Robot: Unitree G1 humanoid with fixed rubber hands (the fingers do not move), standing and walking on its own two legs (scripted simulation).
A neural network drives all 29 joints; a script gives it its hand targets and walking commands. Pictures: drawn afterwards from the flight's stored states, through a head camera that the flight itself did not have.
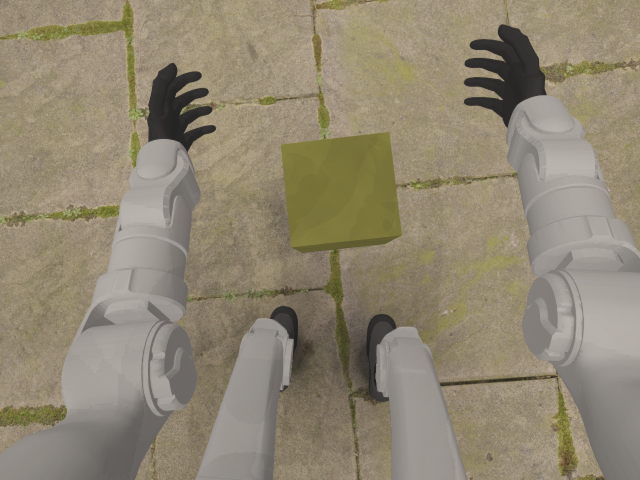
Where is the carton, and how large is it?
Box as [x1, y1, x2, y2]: [281, 132, 401, 252]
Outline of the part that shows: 388,132 281,144 291,247 302,252 385,243 401,235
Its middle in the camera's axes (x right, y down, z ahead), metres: +0.04 -0.09 +0.86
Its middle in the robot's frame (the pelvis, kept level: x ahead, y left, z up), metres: +0.49 +0.01 -0.52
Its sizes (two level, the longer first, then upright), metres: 0.210 0.200 0.250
